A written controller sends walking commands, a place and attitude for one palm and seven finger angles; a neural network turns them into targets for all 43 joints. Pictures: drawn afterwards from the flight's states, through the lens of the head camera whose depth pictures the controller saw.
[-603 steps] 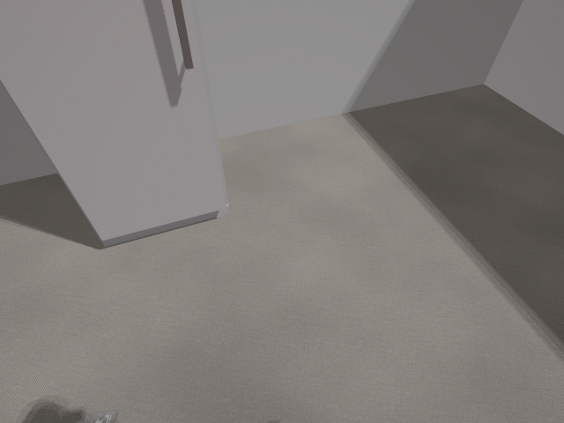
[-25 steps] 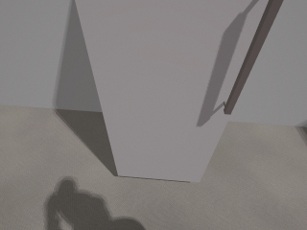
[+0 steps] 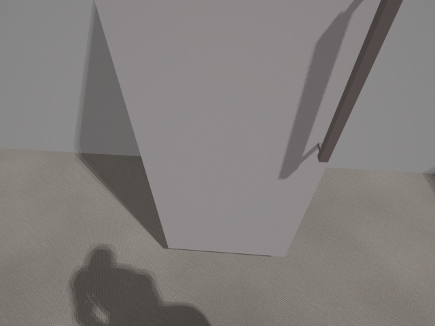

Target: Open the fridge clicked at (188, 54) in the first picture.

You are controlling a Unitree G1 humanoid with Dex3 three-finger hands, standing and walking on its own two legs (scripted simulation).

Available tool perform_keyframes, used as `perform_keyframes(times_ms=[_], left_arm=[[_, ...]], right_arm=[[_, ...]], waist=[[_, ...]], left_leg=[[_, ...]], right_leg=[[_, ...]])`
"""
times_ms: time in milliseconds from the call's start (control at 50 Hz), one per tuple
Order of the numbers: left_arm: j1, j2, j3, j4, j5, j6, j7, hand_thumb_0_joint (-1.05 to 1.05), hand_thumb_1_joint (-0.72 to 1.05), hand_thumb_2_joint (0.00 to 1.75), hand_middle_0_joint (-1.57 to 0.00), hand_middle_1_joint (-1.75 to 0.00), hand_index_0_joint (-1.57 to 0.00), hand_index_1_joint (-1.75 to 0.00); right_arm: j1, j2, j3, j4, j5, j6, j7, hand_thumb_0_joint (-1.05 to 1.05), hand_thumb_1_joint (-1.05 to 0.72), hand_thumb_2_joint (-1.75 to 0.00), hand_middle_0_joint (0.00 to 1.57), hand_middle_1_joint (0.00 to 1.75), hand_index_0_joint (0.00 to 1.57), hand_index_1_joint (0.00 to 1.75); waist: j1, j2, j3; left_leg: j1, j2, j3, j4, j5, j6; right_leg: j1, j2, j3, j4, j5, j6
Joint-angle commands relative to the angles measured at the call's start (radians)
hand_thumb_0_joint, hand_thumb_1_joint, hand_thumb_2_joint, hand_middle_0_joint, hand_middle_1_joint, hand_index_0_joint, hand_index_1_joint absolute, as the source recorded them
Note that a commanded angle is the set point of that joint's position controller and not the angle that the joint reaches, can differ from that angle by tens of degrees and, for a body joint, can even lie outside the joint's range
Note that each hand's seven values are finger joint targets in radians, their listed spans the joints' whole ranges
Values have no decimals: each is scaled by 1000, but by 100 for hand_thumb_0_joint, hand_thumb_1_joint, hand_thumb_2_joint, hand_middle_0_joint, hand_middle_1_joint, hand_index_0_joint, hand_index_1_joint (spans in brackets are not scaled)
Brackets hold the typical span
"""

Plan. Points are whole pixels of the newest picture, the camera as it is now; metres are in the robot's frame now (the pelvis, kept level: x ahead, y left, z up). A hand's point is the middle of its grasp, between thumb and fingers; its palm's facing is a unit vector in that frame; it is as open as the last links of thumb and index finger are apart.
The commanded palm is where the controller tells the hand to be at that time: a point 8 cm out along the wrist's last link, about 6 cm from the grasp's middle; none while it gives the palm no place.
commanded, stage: look again from close up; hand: right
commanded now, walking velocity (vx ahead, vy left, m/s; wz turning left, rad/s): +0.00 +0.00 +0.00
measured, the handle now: (351, 81) +0.53 -0.23 +0.21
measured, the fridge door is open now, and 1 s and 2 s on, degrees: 0 0 0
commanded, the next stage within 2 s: raise the hand to about handle height in 0.80 s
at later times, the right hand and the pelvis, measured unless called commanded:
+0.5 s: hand out of the picture +0.03 -0.17 -0.17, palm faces +0.01 +0.98 -0.19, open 7.4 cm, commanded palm none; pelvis +0.02 +0.00 +0.00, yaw +0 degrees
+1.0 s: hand out of the picture +0.13 -0.19 -0.11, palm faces +0.23 +0.95 -0.20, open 7.3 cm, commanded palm +0.12 -0.23 -0.05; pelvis +0.02 +0.01 +0.00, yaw +0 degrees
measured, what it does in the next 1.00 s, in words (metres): stands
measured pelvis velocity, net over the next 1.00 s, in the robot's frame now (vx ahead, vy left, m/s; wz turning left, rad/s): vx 0.02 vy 0.01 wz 0.00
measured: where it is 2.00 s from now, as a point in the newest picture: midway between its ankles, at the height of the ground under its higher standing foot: outside the picture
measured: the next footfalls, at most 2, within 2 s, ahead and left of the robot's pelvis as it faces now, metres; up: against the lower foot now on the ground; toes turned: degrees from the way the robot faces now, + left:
none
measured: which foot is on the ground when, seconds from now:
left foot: down 0.00-1.00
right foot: down 0.00-1.00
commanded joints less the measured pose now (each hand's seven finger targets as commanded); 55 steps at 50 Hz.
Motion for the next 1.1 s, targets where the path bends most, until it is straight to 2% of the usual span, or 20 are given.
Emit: perform_keyframes(times_ms=[0, 260, 360, 480, 500, 540, 780, 860, 880, 900, 920, 940, 960, 980, 1000, 1020, 1040, 1060, 1080], left_arm=[[71, 112, 20, -21, 3, -8, 8, 0, 90, 90, -20, -30, -20, -30], [23, 138, 21, -17, 3, -10, 9, 0, 90, 90, -20, -30, -20, -30], [14, 145, 19, -13, 4, -9, 10, 0, 90, 90, -20, -30, -20, -30], [13, 148, 19, -7, 4, -7, 9, 0, 90, 90, -20, -30, -20, -30], [10, 147, 18, -6, 4, -7, 9, 0, 90, 90, -20, -30, -20, -30], [12, 146, 18, -4, 4, -7, 9, 0, 90, 90, -20, -30, -20, -30], [19, 141, 19, 8, 5, -11, 11, 0, 90, 90, -20, -30, -20, -30], [20, 139, 19, 10, 5, -7, 12, 0, 90, 90, -20, -30, -20, -30], [-96, 164, 28, -63, -5, -14, 3, 0, 90, 90, -20, -30, -20, -30], [-84, 328, 39, -432, -59, -163, 47, 0, 90, 90, -20, -30, -20, -30], [-179, 227, 10, -386, -59, -239, 87, 0, 90, 90, -20, -30, -20, -30], [-156, 188, 24, -425, -50, -284, 78, 0, 90, 90, -20, -30, -20, -30], [-146, 212, 24, -389, -65, -300, 78, 0, 90, 90, -20, -30, -20, -30], [-159, 247, 40, -451, -59, -319, 71, 0, 90, 90, -20, -30, -20, -30], [-147, 258, 59, -463, -41, -331, 62, 0, 90, 90, -20, -30, -20, -30], [-147, 254, 70, -497, -35, -338, 48, 0, 90, 90, -20, -30, -20, -30], [-152, 249, 77, -526, -26, -339, 32, 0, 90, 90, -20, -30, -20, -30], [-169, 250, 86, -556, -22, -336, 16, 0, 90, 90, -20, -30, -20, -30], [-178, 254, 97, -582, -19, -326, -3, 0, 90, 90, -20, -30, -20, -30]], right_arm=[[52, -83, -16, -33, -1, -15, -4, 0, -90, -90, 20, 30, 20, 30], [26, -107, -20, -37, -1, -17, -4, 0, -90, -90, 20, 30, 20, 30], [15, -111, -20, -35, -1, -15, -2, 0, -90, -90, 20, 30, 20, 30], [8, -118, -20, -35, 0, -15, -2, 0, -90, -90, 20, 30, 20, 30], [9, -116, -20, -35, 0, -14, -1, 0, -90, -90, 20, 30, 20, 30], [7, -116, -20, -35, 0, -15, -2, 0, -90, -90, 20, 30, 20, 30], [7, -120, -22, -34, 0, -17, -3, 0, -90, -90, 20, 30, 20, 30], [9, -116, -21, -31, 0, -17, -3, 0, -90, -90, 20, 30, 20, 30], [106, -136, -24, 21, -5, -26, -41, 0, -90, -90, 20, 30, 20, 30], [-687, -381, -164, -1529, 208, -247, -25, 0, -88, -89, 20, 32, 20, 32], [-509, -450, -249, -1461, 152, -234, -87, 0, -85, -88, 20, 33, 20, 33], [-14, -84, -35, -1203, 152, -104, -85, 0, -83, -87, 21, 34, 21, 34], [23, -26, -42, -1103, 187, -67, -86, 0, -81, -86, 21, 36, 21, 36], [-68, -60, -48, -1189, 200, -121, -66, 0, -78, -85, 21, 37, 21, 37], [-46, -85, -96, -1145, 194, -183, -43, 0, -76, -84, 21, 39, 21, 39], [81, -65, -116, -1053, 203, -239, 0, 0, -74, -83, 21, 40, 21, 40], [197, -33, -123, -981, 216, -307, 55, 0, -71, -82, 21, 42, 21, 42], [288, -10, -132, -918, 236, -379, 121, 0, -69, -81, 22, 43, 22, 43], [343, -19, -158, -908, 259, -459, 191, 0, -67, -80, 22, 45, 22, 45]], waist=[[-1, -18, 72], [-3, -19, 51], [-3, -32, 53], [-3, -9, 49], [-5, -25, 53], [-4, -10, 58], [-5, -21, 32], [-3, -6, 54], [-49, 6, 53], [66, -189, -449], [20, -267, -354], [8, -241, -227], [17, -99, -96], [46, -49, 6], [50, 41, 7], [14, 103, 16], [-18, 207, -11], [-40, 257, -10], [-52, 265, -38]], left_leg=[[62, 81, -101, -72, 16, 34], [93, 85, -94, -64, 101, 32], [96, 84, -95, -67, 97, 33], [102, 85, -98, -73, 101, 34], [99, 86, -100, -78, 91, 34], [98, 85, -99, -77, 98, 35], [120, 89, -95, -68, 157, 39], [104, 86, -98, -80, 131, 39], [92, 143, -125, -30, 506, 22], [224, 39, -79, 13, 274, 30], [169, -17, -74, 50, 97, 38], [89, -18, 30, 58, -25, 36], [18, -13, 42, 37, -40, 20], [-59, -9, 41, 28, -89, 11], [-121, -9, 46, 35, -160, 6], [-148, -9, 51, 63, -206, 10], [-174, -14, 53, 109, -240, 10], [-209, -15, 44, 157, -263, 11], [-207, -14, 30, 200, -246, 15]], right_leg=[[-119, -104, 103, -147, 32, -11], [-69, -109, 96, -143, 128, -9], [-65, -111, 94, -150, 123, -6], [-56, -111, 92, -150, 122, -5], [-60, -109, 91, -151, 111, -5], [-59, -110, 92, -152, 118, -5], [-29, -114, 86, -145, 177, -5], [-36, -111, 84, -148, 142, -2], [-77, -123, 28, 51, 195, 21], [115, -1, 64, -81, 243, 9], [117, -11, 4, -74, 213, 12], [-15, -28, 38, -106, 172, 26], [-87, -20, 65, -77, 105, 30], [-141, -15, 88, -39, 43, 21], [-192, -6, 81, 11, -7, 16], [-245, 1, 74, 50, -24, 22], [-317, 7, 64, 102, -27, 27], [-397, 11, 52, 160, -44, 33], [-451, 18, 42, 210, -42, 41]])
